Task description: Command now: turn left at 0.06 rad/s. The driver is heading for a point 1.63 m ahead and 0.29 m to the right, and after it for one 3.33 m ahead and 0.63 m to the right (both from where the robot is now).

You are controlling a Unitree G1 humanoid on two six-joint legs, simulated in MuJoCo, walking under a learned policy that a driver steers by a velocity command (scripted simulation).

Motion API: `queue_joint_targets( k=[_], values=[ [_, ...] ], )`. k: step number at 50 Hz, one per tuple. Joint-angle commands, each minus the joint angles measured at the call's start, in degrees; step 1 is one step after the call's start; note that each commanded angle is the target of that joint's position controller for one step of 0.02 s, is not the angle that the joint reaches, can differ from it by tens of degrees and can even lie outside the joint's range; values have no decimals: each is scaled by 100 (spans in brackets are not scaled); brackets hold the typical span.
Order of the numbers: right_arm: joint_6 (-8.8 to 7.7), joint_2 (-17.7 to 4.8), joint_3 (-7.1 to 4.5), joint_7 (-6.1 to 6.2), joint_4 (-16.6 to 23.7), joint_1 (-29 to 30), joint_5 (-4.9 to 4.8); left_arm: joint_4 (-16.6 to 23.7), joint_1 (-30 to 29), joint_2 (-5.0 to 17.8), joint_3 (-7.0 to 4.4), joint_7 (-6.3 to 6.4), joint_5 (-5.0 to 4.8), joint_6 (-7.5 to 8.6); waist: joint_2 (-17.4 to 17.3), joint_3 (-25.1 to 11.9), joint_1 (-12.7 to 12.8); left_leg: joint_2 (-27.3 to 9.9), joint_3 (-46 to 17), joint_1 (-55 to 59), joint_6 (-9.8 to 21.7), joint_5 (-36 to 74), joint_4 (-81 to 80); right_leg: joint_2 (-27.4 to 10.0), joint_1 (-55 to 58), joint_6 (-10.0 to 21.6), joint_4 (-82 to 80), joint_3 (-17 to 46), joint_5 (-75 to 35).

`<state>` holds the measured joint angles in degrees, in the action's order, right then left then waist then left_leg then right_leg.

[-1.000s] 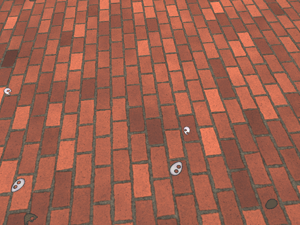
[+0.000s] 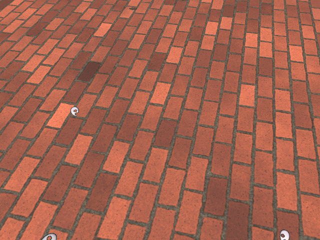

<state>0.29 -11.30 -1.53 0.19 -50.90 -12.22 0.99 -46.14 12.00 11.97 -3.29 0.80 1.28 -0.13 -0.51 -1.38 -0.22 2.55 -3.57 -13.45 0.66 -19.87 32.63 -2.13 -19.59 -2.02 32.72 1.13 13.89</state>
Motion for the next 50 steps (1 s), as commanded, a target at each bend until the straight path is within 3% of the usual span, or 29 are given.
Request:
queue_joint_targets(
  k=[1, 5, 15, 42, 44, 47, 49, 50],
  values=[
    [-13, -548, -169, 44, 130, -123, -11, 251, -130, 582, -133, 14, -31, 159, 488, -53, -59, -310, -227, -366, 76, 656, -502, -302, 671, 248, -466, 357, -1090],
    [-32, -509, -198, 64, -75, -195, -55, 71, 25, 581, -137, 52, -81, 177, 302, -247, -9, -332, -211, -200, 2, 1161, -423, -288, 962, 340, -273, 308, -1765],
    [41, -495, -245, 181, -504, -346, -82, -394, 19, 524, -151, 49, -137, 137, 36, 15, -21, -363, -166, 46, -103, 1502, -497, -142, 981, 365, -283, 169, -1810],
    [-51, -279, -181, 252, -1069, -675, -91, -1289, 9, 402, -106, 138, -150, -8, 25, 472, 34, -334, 61, -126, -193, 800, -855, 61, 984, 311, -594, 84, -734],
    [-35, -248, -190, 269, -1140, -851, -132, -1364, 105, 403, -117, 161, -180, -39, 64, 450, 36, -164, 244, -210, -111, -406, -731, 196, 884, 386, -598, 15, 844],
    [-125, -246, -204, 304, -950, -851, -219, -1332, 259, 532, -163, 179, -283, 38, 267, 940, 70, -155, 227, -818, 179, -2064, -369, -1, 250, 727, -780, 482, 3220],
    [-309, -28, -144, 275, -835, -749, -244, -1327, 454, 567, -170, 153, -320, 207, 515, 1118, 162, -168, 290, -1189, 202, -1378, 89, -447, 347, 1016, -1043, 1219, 3120],
    [-375, 56, -124, 257, -796, -688, -207, -1304, 431, 622, -177, 141, -273, 254, 655, 1027, 147, -102, 415, -1130, 159, -672, 305, -643, 409, 1147, -1165, 1558, 2580]
  ],
)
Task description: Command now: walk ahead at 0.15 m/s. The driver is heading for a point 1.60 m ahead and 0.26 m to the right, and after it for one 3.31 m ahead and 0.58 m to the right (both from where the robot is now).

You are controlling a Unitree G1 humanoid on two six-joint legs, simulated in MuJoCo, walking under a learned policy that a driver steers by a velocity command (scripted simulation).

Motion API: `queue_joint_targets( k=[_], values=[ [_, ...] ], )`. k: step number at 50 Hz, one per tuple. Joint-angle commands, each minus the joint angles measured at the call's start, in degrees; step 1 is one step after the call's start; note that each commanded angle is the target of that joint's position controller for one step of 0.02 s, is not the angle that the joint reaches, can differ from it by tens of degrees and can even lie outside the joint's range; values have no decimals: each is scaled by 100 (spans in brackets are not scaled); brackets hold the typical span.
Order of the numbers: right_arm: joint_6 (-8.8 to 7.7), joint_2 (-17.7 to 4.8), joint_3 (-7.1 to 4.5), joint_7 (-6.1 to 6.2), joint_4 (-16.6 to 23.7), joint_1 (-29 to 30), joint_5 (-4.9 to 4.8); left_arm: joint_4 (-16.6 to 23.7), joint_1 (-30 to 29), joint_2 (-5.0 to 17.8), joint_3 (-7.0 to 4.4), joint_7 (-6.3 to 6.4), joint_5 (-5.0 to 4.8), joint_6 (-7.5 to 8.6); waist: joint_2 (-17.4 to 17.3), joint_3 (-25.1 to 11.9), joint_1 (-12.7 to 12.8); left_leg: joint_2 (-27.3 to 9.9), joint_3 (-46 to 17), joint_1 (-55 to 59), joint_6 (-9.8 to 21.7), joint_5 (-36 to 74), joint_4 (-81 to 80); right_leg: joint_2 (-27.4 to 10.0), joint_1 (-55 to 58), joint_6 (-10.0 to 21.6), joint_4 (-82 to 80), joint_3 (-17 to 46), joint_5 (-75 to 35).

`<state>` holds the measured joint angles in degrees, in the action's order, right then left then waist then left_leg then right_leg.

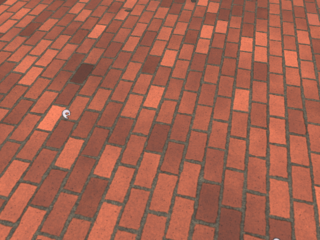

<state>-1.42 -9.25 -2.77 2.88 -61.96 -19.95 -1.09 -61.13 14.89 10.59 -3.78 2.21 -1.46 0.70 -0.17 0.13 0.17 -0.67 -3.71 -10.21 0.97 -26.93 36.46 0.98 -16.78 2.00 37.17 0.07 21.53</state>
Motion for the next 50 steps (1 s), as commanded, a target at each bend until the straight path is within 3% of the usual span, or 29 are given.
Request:
queue_joint_targets(
  k=[1, 3, 4, 5, 6, 8, 9, 11, 13, 18, 30, 50],
  values=[
    [-232, -179, -10, -25, 323, 35, 49, 255, 44, 781, -120, -10, 50, 184, 635, 736, 33, 220, 421, -1233, 124, 435, -95, -1027, 73, 802, -1600, 1768, 1091],
    [-218, -196, -4, -62, 180, -445, 87, 396, -341, 631, -54, -27, 71, 181, 263, 513, -172, 153, 232, -455, 104, 1421, -521, -520, -269, 494, -946, 900, -272],
    [-194, -369, -49, -74, 73, -615, 74, 358, -270, 481, -28, -28, 52, 185, -270, 402, -117, 46, 1, -184, 74, 2254, -643, -75, -270, 150, -261, 177, -1196],
    [-174, -546, -88, -96, 15, -746, 49, 307, -202, 386, 2, -20, 74, 196, -667, 300, -112, -161, -319, -80, 163, 2953, -747, 72, -263, -150, 185, -86, -1747],
    [-175, -504, -60, -120, 11, -790, 77, 297, -216, 350, 26, -29, 89, 196, -722, 173, -107, -425, -654, 44, 305, 3460, -813, -35, -267, -292, 309, 22, -1964],
    [-163, -512, -35, -138, 82, -557, 92, 232, -118, 328, 55, -53, 62, 140, -595, 86, 13, -635, -756, 102, 423, 4275, -810, -172, -111, -291, 225, 186, -2041],
    [-170, -510, -24, -150, 121, -446, 103, 189, -65, 425, 48, -59, 87, 113, -354, 37, 38, -516, -576, 23, 344, 4498, -700, -243, 188, -246, 88, 247, -2404],
    [-166, -597, -59, -184, 80, -524, 106, 105, -23, 561, 14, -52, 42, 36, -97, -123, 25, -214, -197, -29, 93, 4641, -587, -204, 733, -160, -33, 225, -2996],
    [-141, -498, -34, -191, 48, -531, 63, 71, -71, 562, 7, -22, 16, -56, -107, -166, 39, -143, -100, -86, -3, 4567, -652, -243, 998, -133, -138, 253, -3320],
    [-32, -422, -16, -154, 36, -455, 78, 2, -232, 555, -3, 2, 41, -177, -48, -72, 37, -102, 6, 1, -78, 4037, -868, -272, 1112, -135, -429, 224, -3241],
    [52, -411, -5, -70, 38, -346, 116, -147, -454, 561, -8, 7, 83, -186, -39, 267, 10, -39, 123, -96, -138, 2618, -1213, -256, 919, -224, -850, 161, -2334],
    [39, -314, 53, -55, 45, -565, 111, -314, 4, 411, 62, 42, 116, -172, -31, 543, 31, 17, 161, -541, -122, 1374, -1364, -216, 617, -252, -1044, 159, -1346]
  ],
)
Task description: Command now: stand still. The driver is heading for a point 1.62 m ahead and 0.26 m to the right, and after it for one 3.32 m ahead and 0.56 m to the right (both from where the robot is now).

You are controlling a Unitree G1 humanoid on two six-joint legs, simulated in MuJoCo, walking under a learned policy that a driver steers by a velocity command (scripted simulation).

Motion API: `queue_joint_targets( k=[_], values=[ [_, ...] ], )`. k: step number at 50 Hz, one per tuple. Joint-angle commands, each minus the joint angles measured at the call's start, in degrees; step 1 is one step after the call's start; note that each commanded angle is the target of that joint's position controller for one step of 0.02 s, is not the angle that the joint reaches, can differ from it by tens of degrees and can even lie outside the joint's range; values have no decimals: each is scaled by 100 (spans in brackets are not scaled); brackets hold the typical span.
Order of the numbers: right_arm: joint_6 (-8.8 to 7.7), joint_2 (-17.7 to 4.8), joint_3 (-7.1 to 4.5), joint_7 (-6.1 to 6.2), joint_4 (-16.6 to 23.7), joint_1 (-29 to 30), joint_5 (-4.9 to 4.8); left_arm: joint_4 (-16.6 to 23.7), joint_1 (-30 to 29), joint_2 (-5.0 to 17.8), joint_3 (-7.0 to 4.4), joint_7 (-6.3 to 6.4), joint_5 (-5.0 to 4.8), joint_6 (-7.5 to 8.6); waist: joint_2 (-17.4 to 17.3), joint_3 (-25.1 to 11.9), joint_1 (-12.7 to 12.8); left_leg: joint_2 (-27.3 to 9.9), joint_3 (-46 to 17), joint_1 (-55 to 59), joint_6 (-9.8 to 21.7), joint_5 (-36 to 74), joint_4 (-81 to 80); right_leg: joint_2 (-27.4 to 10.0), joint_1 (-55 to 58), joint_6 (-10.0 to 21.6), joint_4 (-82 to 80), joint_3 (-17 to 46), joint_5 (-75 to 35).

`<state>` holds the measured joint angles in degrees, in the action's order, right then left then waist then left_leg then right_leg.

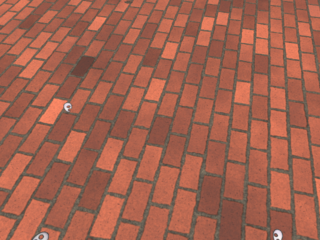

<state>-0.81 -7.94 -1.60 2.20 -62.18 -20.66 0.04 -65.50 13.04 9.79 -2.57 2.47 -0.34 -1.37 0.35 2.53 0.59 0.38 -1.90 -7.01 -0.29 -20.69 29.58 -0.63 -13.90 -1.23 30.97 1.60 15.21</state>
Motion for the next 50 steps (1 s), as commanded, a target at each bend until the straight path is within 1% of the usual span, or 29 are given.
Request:
queue_joint_targets(
  k=[1, 6, 18, 19, 20, 21, 22, 23, 24, 26, 29, 31, 38, 50],
  values=[
    [-25, -442, -62, 13, 69, -510, -1, 123, 212, 483, -56, 16, 4, 38, -76, 307, -10, -87, -21, -874, 5, 738, -676, -55, 321, 70, -425, 7, -704],
    [-37, -402, -48, 8, 82, -598, -10, 125, 328, 436, -37, 24, 7, 48, -81, 302, -10, -82, -19, -921, 13, 711, -682, -60, 304, 71, -423, 18, -678],
    [-53, -362, -37, 2, 133, -734, -15, 172, 489, 405, -23, 34, -5, 67, -60, 269, -12, -80, -10, -943, 20, 832, -648, -66, 285, 82, -388, 27, -805],
    [-44, -325, -31, 11, 90, -826, -14, 133, 572, 349, -12, 40, 1, 61, -84, 151, -12, -29, 38, -896, 41, 342, -670, 7, 323, 89, -366, -52, -320],
    [-25, -395, -63, 31, 88, -859, -45, 141, 569, 362, -22, 54, -23, 53, -131, 213, -23, 21, 42, -974, 116, -472, -682, 140, 213, 123, -240, -172, 434],
    [-24, -426, -69, 46, 140, -770, -47, 190, 489, 338, -13, 65, -26, 59, -182, 481, -14, -34, -65, -1212, 161, -784, -771, 160, 29, 134, -231, -163, 566],
    [-44, -372, -49, 53, 181, -708, -36, 217, 460, 288, 5, 70, -11, 79, -190, 643, 2, -73, -116, -1382, 167, -723, -818, 119, -10, 133, -270, -111, 370],
    [-80, -304, -22, 46, 193, -688, -19, 218, 475, 283, 14, 60, -1, 110, -120, 691, 16, -66, -80, -1426, 131, -278, -756, 57, 40, 132, -314, -43, -31],
    [-111, -289, -17, 35, 187, -739, -15, 203, 525, 321, 7, 46, 6, 138, -38, 612, 1, -26, 7, -1311, 85, 290, -626, 11, 92, 138, -298, -2, -461],
    [-135, -332, -21, 15, 159, -860, -22, 189, 599, 380, -2, 18, -5, 171, -20, 324, -26, -23, 57, -1002, 32, 1027, -455, -22, 198, 153, -187, 7, -1093],
    [-110, -323, -5, 2, 152, -914, -35, 204, 603, 382, 2, -6, -36, 168, -42, 114, -36, -50, 49, -797, 12, 1407, -369, -44, 312, 160, -127, 16, -1451],
    [-95, -336, -6, -1, 163, -901, -33, 203, 602, 386, -6, -7, -39, 148, -12, 112, -37, -61, 40, -792, 10, 1501, -369, -35, 358, 152, -116, 15, -1541],
    [-80, -330, -8, -6, 162, -867, -35, 232, 561, 381, -32, 12, -36, 79, -70, 128, -24, -86, 38, -794, -13, 1517, -423, -46, 432, 139, -159, 22, -1534],
    [-84, -341, -30, 3, 153, -805, -26, 250, 492, 385, -62, 28, -27, 45, -77, 224, -19, -99, 35, -867, -13, 1212, -525, -45, 397, 110, -258, 13, -1232]
  ],
)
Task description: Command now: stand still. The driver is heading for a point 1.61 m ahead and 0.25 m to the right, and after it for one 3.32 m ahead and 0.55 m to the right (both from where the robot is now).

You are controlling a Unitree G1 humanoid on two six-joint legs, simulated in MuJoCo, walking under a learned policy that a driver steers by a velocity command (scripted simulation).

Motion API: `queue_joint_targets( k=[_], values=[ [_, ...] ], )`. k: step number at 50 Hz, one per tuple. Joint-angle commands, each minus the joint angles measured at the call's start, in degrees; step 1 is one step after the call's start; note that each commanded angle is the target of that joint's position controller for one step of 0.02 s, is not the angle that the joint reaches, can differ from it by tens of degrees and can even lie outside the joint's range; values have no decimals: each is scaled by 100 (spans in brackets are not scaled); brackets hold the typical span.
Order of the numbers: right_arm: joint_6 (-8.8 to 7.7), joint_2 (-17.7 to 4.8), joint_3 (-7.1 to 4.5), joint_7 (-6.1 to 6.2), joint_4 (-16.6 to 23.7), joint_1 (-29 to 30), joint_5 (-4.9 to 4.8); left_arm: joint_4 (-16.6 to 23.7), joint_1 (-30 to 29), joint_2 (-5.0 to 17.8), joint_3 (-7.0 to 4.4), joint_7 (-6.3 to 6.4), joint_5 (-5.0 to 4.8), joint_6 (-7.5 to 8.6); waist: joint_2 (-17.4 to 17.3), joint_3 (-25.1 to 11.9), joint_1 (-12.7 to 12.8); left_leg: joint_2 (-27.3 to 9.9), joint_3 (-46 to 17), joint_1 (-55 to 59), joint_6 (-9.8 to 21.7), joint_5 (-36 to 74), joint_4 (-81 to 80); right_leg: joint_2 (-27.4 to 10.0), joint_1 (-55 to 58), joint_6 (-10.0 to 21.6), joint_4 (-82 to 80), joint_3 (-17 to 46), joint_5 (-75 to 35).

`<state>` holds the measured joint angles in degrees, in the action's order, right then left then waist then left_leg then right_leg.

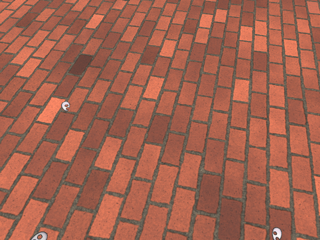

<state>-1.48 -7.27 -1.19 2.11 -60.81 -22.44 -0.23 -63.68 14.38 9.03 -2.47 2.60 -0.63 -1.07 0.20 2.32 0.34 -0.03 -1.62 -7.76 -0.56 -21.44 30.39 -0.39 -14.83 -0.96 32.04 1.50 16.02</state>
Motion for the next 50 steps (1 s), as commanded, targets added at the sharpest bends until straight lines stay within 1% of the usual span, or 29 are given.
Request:
queue_joint_targets(
  k=[1, 21, 22, 23, 24, 25, 26, 27, 28, 29, 30, 31, 32, 33, 34, 35, 36, 37, 38, 39, 40, 41, 42, 43, 45, 47, 49, 50],
  values=[
    [-17, -407, -73, 13, 16, -624, 2, 67, 358, 460, -73, 16, 4, 15, -62, 250, 6, -58, 7, -801, 16, 1256, -613, -69, 485, 81, -372, 22, -1284],
    [-13, -357, -64, 7, 23, -696, -4, 64, 520, 395, -38, 31, 15, 35, -69, 334, 5, -48, -1, -925, 46, 873, -686, -78, 353, 58, -438, 14, -895],
    [-2, -330, -63, 16, -22, -787, -2, 21, 603, 346, -27, 38, 20, 30, -92, 219, 4, 2, 41, -879, 73, 357, -716, 0, 387, 64, -409, -72, -391],
    [17, -423, -102, 37, -25, -818, -35, 27, 600, 370, -41, 52, -6, 24, -151, 279, -9, 45, 27, -954, 164, -513, -740, 148, 269, 99, -257, -210, 405],
    [30, -592, -162, 64, 41, -768, -75, 54, 582, 411, -67, 65, -48, 35, -295, 421, -34, -11, -133, -1085, 330, -1538, -797, 314, -11, 156, -9, -369, 1350],
    [17, -714, -199, 83, 99, -800, -102, 125, 488, 414, -75, 60, -66, 84, -432, 654, -94, -229, -481, -1197, 526, -2377, -972, 376, -448, 207, 242, -418, 1900],
    [-33, -814, -234, 85, 94, -1044, -150, 241, 307, 321, -54, 32, -88, 188, -669, 836, -232, -640, -1090, -1094, 792, -2940, -1286, 376, -934, 230, 669, -456, 1885],
    [-99, -1028, -301, 77, 71, -1229, -197, 374, 109, 169, -15, -17, -127, 330, -1044, 981, -327, -1263, -1979, -890, 1136, -3250, -1726, 339, -1387, 241, 1331, -555, 1376],
    [-174, -1211, -365, 76, 125, -1089, -220, 510, -120, 178, -5, -59, -166, 474, -1143, 1265, -343, -1770, -2715, -1000, 1454, -3034, -1995, 45, -1748, 350, 1817, -279, 1032],
    [-246, -1174, -356, 68, 203, -905, -164, 608, -216, 233, -13, -99, -192, 590, -1116, 1341, -285, -1945, -2910, -899, 1570, -2545, -2028, -117, -2078, 462, 2027, -128, 1197],
    [-297, -1108, -340, 39, 260, -720, -144, 661, -174, 238, -8, -136, -208, 672, -1125, 1310, -191, -1930, -2752, -762, 1505, -2029, -1861, -233, -2138, 559, 1766, -65, 1422],
    [-296, -1023, -318, 9, 319, -537, -170, 626, 22, 265, -19, -179, -210, 733, -1026, 1154, -46, -1723, -2272, -772, 1289, -1582, -1628, -243, -1680, 628, 1085, -152, 1386],
    [-255, -996, -306, -16, 372, -283, -196, 398, 555, 251, -58, -210, -207, 764, -861, 901, 235, -1319, -1598, -1231, 1008, -1257, -1314, -12, -468, 624, 225, -483, 777],
    [-231, -1013, -302, -32, 432, -212, -168, 90, 1173, 320, -143, -219, -171, 743, -685, 580, 429, -914, -1086, -1753, 806, -805, -874, 342, 760, 480, 61, -736, 122],
    [-271, -995, -278, -37, 547, 43, -140, -140, 1958, 497, -250, -228, -126, 714, -242, 298, 783, -531, -540, -2293, 572, 140, 241, 148, 1687, 532, -131, -232, -9],
    [-361, -630, -192, -33, 765, 182, -177, -213, 2795, 1233, -431, -216, -112, 724, 1570, -17, 994, 169, 377, -3303, 156, 139, 2677, -1309, 2422, 1185, -1440, 2341, 658],
    [-498, -400, -152, -39, 890, 177, -274, -183, 2969, 1275, -345, -308, 55, 812, 1895, -244, 854, 383, -304, -4030, 215, -988, 4120, -2208, 2484, 1860, -2314, 4672, 1022],
    [-568, -546, -177, -75, 914, 218, -357, -27, 2251, 983, -224, -318, 43, 878, 1082, 299, 471, -34, -558, -4556, 404, -628, 4730, -2309, 2152, 1797, -2219, 4311, 1121],
    [-590, -609, -177, -110, 908, 300, -299, 153, 1708, 727, -131, -344, -14, 897, 538, 475, 308, -306, -486, -4571, 548, -3, 4796, -2030, 1797, 1565, -2070, 3349, 876],
    [-593, -652, -221, -102, 863, 301, -206, 288, 1269, 700, -76, -380, -18, 875, 140, 478, 130, -536, -391, -4359, 590, 585, 4462, -1731, 1476, 1353, -2099, 2544, 467],
    [-564, -820, -307, -99, 854, 350, -127, 361, 1073, 616, -26, -394, -1, 836, 173, 438, 50, -706, -308, -4031, 578, 930, 4026, -1477, 1238, 1161, -2151, 1920, -154],
    [-498, -858, -347, -122, 827, 349, -110, 328, 1154, 474, 32, -380, 24, 775, 295, 346, 24, -737, -185, -3712, 520, 1172, 3783, -1218, 1101, 1028, -2215, 1409, -621],
    [-439, -774, -343, -146, 822, 394, -110, 276, 1354, 476, 46, -345, 45, 741, 418, 314, 54, -715, -37, -3633, 440, 1350, 3626, -1102, 1094, 1013, -2240, 1093, -1113],
    [-388, -732, -338, -159, 867, 515, -108, 236, 1528, 531, 52, -303, 54, 717, 430, 325, 72, -702, 57, -3681, 361, 1495, 3457, -1049, 1108, 1030, -2266, 887, -1514],
    [-351, -638, -291, -173, 1114, 1101, -82, 244, 1672, 689, 45, -228, 75, 689, 356, 398, 137, -680, 136, -3872, 252, 1830, 2816, -1071, 1130, 1079, -2340, 693, -2036],
    [-378, -552, -208, -211, 1393, 1838, -80, 330, 1614, 788, 46, -159, 73, 649, 328, 507, 263, -574, 234, -3728, 201, 2216, 1780, -1012, 989, 1058, -2447, 495, -2113],
    [-403, -558, -165, -276, 1556, 2321, -103, 348, 1723, 922, 18, -111, 47, 624, 435, 536, 380, -408, 357, -3435, 169, 2505, 1092, -1020, 990, 1050, -2559, 391, -1953],
    [-411, -613, -161, -315, 1617, 2487, -125, 336, 1783, 963, 6, -107, 28, 624, 450, 581, 401, -360, 374, -3347, 180, 2555, 875, -1070, 1049, 1068, -2565, 362, -1873]
  ],
)
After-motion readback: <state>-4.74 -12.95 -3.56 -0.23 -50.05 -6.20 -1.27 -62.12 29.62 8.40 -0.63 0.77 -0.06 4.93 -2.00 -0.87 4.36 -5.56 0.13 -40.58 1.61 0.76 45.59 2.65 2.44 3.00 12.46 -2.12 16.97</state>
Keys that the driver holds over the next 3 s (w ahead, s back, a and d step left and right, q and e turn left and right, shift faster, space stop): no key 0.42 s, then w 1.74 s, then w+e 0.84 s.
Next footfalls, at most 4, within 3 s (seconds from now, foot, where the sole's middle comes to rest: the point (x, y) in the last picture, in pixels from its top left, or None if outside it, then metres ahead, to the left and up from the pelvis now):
1.18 left None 0.45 0.10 -0.77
1.74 right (198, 186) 0.75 -0.14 -0.77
2.30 left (148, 133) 1.06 0.10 -0.77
2.86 right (201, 102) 1.29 -0.20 -0.77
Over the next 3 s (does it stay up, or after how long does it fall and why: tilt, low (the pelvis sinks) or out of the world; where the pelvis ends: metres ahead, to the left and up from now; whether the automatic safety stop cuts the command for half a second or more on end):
stays up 1.22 -0.11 0.00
